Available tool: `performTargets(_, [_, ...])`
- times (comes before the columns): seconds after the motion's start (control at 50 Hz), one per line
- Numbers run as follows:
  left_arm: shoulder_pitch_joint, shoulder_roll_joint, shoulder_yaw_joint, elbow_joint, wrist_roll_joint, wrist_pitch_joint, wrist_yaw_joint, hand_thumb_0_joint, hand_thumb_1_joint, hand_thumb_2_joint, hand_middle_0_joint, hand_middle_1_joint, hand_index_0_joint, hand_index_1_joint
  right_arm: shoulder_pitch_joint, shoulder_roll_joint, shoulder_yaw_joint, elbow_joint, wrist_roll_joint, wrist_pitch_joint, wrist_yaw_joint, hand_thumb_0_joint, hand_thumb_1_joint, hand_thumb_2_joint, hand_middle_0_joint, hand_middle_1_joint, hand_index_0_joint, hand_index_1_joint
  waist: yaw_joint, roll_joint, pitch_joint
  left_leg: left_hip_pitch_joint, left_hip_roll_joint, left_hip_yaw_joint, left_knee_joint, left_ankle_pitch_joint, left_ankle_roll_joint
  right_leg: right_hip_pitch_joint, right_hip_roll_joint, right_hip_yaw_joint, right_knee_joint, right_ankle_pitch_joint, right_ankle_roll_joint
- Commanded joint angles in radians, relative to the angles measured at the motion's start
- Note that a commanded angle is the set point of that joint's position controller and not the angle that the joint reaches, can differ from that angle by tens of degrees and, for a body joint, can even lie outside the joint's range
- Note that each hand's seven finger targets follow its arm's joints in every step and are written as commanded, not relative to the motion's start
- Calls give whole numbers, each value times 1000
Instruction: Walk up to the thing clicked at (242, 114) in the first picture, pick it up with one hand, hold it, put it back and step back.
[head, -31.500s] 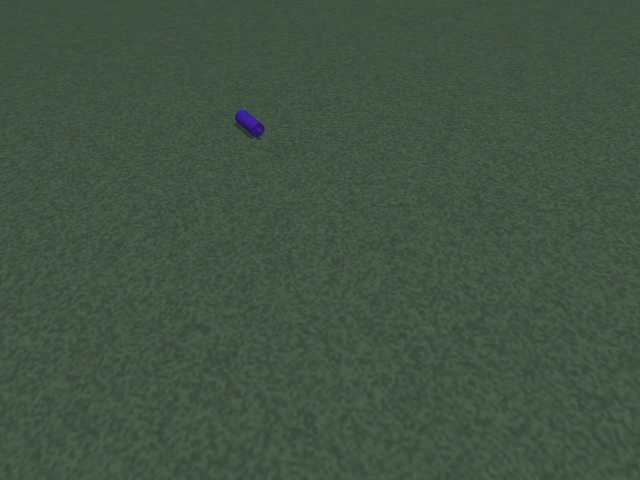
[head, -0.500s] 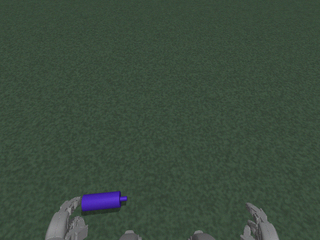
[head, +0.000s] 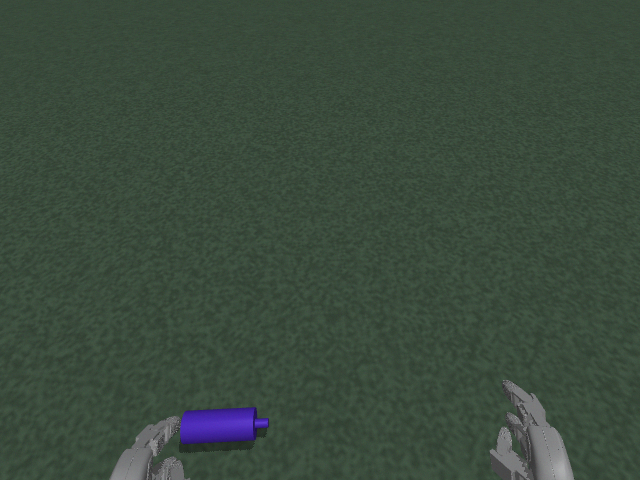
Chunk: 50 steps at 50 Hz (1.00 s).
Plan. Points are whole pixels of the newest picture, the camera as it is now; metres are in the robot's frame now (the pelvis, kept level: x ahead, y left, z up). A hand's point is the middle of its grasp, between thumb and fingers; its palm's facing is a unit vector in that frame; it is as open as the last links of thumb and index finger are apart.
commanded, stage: home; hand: left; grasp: from above
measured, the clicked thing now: (226, 425) +0.43 +0.28 -0.67
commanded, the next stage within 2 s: stand in 1.68 s
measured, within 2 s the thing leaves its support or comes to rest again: neither
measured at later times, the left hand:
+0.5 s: hand out of the picture +0.16 +0.18 -0.05, palm faces +0.03 -0.98 -0.20, open 7.5 cm
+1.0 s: hand out of the picture +0.17 +0.18 -0.05, palm faces +0.04 -0.98 -0.19, open 7.4 cm
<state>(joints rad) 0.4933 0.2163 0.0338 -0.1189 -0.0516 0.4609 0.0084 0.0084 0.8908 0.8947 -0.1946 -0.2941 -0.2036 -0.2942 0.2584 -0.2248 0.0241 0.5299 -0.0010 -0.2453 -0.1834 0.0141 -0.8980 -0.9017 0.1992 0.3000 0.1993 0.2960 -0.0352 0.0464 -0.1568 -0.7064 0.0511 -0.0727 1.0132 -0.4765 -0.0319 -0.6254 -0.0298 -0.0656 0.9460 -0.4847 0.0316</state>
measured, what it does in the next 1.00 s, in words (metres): stands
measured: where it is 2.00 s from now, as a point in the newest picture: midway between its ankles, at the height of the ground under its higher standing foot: outside the picture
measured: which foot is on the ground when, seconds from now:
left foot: down 0.00-1.00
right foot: down 0.00-1.00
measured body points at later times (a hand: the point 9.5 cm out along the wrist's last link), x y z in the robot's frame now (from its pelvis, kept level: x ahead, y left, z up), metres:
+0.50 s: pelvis +0.00 +0.01 +0.00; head +0.01 +0.01 +0.45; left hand +0.16 +0.23 -0.03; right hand +0.15 -0.24 -0.06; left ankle +0.02 +0.13 -0.68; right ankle -0.01 -0.14 -0.68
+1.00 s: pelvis +0.00 +0.01 +0.00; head +0.02 +0.01 +0.45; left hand +0.16 +0.23 -0.03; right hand +0.16 -0.24 -0.06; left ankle +0.02 +0.13 -0.68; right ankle -0.01 -0.14 -0.68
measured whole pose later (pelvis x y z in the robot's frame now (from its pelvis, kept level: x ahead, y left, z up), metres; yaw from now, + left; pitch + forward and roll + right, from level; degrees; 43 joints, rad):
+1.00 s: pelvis +0.00 +0.01 +0.00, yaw +0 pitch +10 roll -3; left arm 0.50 0.22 0.03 -0.14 -0.06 0.47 0.01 0.01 0.90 0.90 -0.20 -0.30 -0.20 -0.30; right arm 0.28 -0.21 0.03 0.55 0.00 -0.24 -0.18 0.02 -0.90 -0.90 0.20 0.30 0.20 0.30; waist -0.03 0.05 -0.16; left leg -0.71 0.05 -0.06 1.02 -0.49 -0.02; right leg -0.63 -0.03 -0.05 0.94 -0.49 0.04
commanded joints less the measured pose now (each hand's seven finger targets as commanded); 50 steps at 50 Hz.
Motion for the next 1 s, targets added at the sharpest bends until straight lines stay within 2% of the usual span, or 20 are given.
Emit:
performTargets(0.0, [-24,109,65,-205,12,-48,14,0,880,888,-197,-295,-197,-294,-52,-114,-45,-142,3,-58,-11,0,-900,-900,200,300,200,300,-5,17,-80,129,-50,48,-162,198,36,21,44,-16,-160,200,-21])
performTargets(0.04, [-15,108,63,-202,13,-47,17,0,845,867,-193,-289,-194,-288,-55,-114,-45,-141,4,-57,-11,0,-900,-900,200,300,200,300,0,-2,-82,125,-50,50,-152,223,37,29,44,-15,-157,223,-18])
performTargets(0.08, [-33,104,57,-217,11,-50,17,0,862,877,-195,-291,-195,-291,-53,-113,-44,-142,2,-57,-11,0,-900,-900,200,300,200,300,-12,6,-89,127,-52,50,-150,218,38,25,45,-13,-158,225,-18])
performTargets(0.12, [-30,103,56,-206,12,-47,15,0,883,889,-197,-295,-197,-294,-50,-115,-46,-136,2,-58,-11,0,-900,-900,200,300,200,300,-11,14,-88,132,-48,45,-162,205,36,22,48,-17,-152,209,-21])
performTargets(0.16, [-21,103,55,-202,12,-48,18,0,896,897,-198,-297,-199,-297,-58,-114,-46,-138,4,-57,-13,0,-900,-900,200,300,200,300,-2,2,-81,124,-45,40,-165,211,35,18,49,-23,-150,204,-24])
performTargets(0.2, [-23,101,51,-191,12,-46,18,0,846,868,-193,-289,-194,-288,-61,-117,-43,-141,5,-58,-12,0,-900,-900,200,300,200,300,-3,-9,-61,110,-45,38,-173,178,36,9,52,-24,-154,174,-24])
performTargets(0.24, [-29,104,64,-205,6,-46,18,0,877,886,-196,-294,-197,-294,-56,-113,-44,-137,4,-60,-14,0,-900,-900,200,300,200,300,-1,-8,-76,115,-44,42,-167,188,36,21,48,-21,-157,183,-23])
performTargets(0.26, [-24,104,58,-202,5,-45,17,0,829,858,-192,-286,-192,-286,-57,-114,-45,-139,5,-59,-15,0,-900,-900,200,300,200,300,-1,-23,-78,112,-47,46,-161,187,38,20,48,-19,-163,186,-19])
performTargets(0.28, [-32,105,59,-199,5,-44,17,0,880,888,-197,-294,-197,-294,-58,-116,-44,-142,5,-59,-15,0,-900,-900,200,300,200,300,-5,-25,-69,104,-49,48,-163,170,40,16,47,-16,-168,172,-20])
performTargets(0.3, [-28,106,65,-208,5,-44,17,0,851,870,-194,-289,-194,-289,-57,-113,-43,-142,6,-61,-15,0,-900,-900,200,300,200,300,-1,-12,-64,103,-48,47,-164,169,38,16,47,-17,-164,169,-21])
performTargets(0.32, [-18,103,61,-209,5,-45,16,0,865,879,-195,-292,-196,-291,-52,-111,-44,-140,4,-62,-14,0,-900,-900,200,300,200,300,0,-1,-91,109,-48,42,-164,175,37,22,48,-18,-158,176,-22])
performTargets(0.4, [-28,112,63,-217,12,-42,17,0,887,891,-197,-295,-198,-295,-49,-116,-48,-138,7,-59,-14,0,-900,-900,200,300,200,300,0,14,-96,127,-42,41,-169,204,33,23,50,-20,-145,196,-26])
performTargets(0.44, [-23,102,55,-197,8,-41,17,0,857,874,-194,-290,-195,-290,-54,-116,-45,-136,6,-60,-13,0,-900,-900,200,300,200,300,-1,7,-71,115,-40,35,-176,186,34,15,53,-25,-146,179,-25])
performTargets(0.5, [-27,107,62,-206,8,-42,17,0,893,895,-198,-296,-199,-296,-52,-113,-46,-138,6,-59,-14,0,-900,-900,200,300,200,300,-1,9,-82,116,-42,37,-176,172,35,18,51,-22,-153,168,-25])
performTargets(0.54, [-32,104,54,-198,8,-36,15,0,896,897,-198,-297,-199,-296,-56,-117,-44,-141,8,-58,-13,0,-900,-900,200,300,200,300,-2,-10,-50,103,-42,40,-179,146,37,8,50,-20,-163,143,-24])
performTargets(0.64, [-42,106,52,-214,10,-33,14,0,888,892,-197,-295,-198,-295,-58,-115,-43,-141,8,-62,-12,0,-899,-900,200,300,200,300,2,14,-36,92,-39,35,-197,102,34,-4,51,-23,-160,105,-26])
performTargets(0.7, [-34,109,57,-226,9,-33,13,0,897,897,-198,-297,-199,-297,-50,-116,-44,-142,7,-62,-11,0,-900,-900,200,300,200,300,0,34,-76,120,-35,20,-197,130,32,3,53,-24,-143,133,-27])
performTargets(0.92, [-21,107,59,-206,6,-41,16,0,900,899,-199,-297,-199,-297,-46,-114,-47,-137,6,-56,-13,0,-900,-900,200,300,200,300,-6,-18,-97,128,-40,43,-153,238,37,29,47,-17,-146,229,-21])
performTargets(0.98, [-21,108,56,-204,8,-41,13,0,900,899,-198,-297,-199,-297,-44,-117,-49,-135,6,-55,-11,0,-900,-900,200,300,200,300,-4,14,-103,136,-38,35,-160,254,33,29,49,-20,-134,238,-25])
